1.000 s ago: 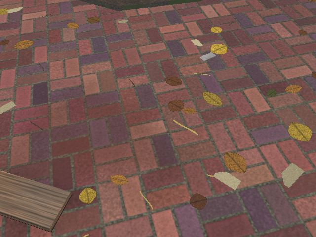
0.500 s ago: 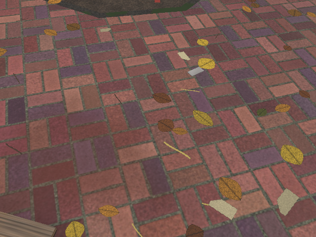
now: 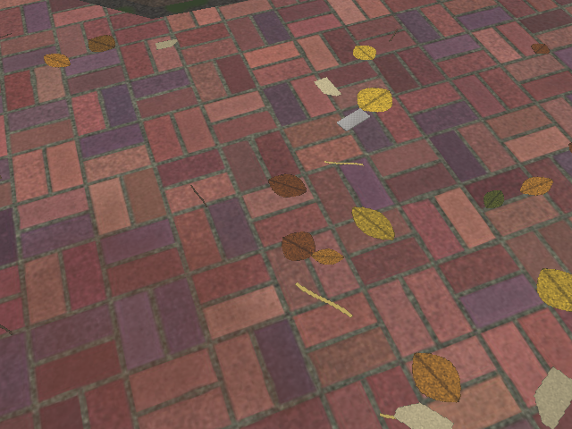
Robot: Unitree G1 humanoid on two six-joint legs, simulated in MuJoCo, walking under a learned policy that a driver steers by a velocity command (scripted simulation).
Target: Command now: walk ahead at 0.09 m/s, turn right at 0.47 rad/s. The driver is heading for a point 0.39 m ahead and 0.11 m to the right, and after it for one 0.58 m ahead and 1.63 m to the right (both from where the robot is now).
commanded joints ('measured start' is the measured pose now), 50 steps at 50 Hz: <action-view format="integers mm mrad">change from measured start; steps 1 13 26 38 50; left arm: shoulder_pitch -58 66 -35 91 117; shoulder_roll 178 198 101 151 156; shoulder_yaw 45 58 35 32 35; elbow -88 -127 -236 -221 -214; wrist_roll -15 -25 -28 -10 -18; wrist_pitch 7 42 94 -2 65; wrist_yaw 24 41 4 25 58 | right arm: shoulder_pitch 110 33 16 -75 -54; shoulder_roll -76 -148 -186 -150 -98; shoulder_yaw -21 -39 -61 -64 -36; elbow -29 -107 -92 -128 -124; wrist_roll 1 -40 10 -3 11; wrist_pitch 19 -3 28 -50 -25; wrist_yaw -7 21 23 48 87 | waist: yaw -51 -12 -70 -27 -6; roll -106 168 174 -163 -152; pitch -198 -203 -163 -12 -118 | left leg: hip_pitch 150 513 503 -198 134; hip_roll -22 351 259 29 -63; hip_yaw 3 -342 40 34 78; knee -102 -642 -628 29 -366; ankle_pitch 111 664 573 106 226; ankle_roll -16 314 273 43 25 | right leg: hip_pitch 8 -252 -71 295 277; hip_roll -246 -22 -122 -322 -276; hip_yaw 256 110 -87 340 218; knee -128 679 392 -197 99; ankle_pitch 42 -542 -318 -124 567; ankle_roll -170 103 155 -142 -76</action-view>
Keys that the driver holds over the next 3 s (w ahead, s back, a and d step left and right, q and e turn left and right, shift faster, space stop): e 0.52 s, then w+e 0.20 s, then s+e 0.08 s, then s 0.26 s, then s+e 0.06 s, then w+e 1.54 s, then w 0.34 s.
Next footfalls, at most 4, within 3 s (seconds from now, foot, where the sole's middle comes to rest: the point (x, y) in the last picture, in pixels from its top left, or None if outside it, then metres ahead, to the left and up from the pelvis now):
0.20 left None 0.15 0.15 -0.77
0.64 right None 0.05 -0.09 -0.77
1.06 left None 0.32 -0.03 -0.77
1.40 right None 0.09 -0.14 -0.77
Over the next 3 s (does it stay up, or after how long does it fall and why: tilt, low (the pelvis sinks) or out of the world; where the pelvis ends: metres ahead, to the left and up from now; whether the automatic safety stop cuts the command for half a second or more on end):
stays up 0.51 -0.81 0.00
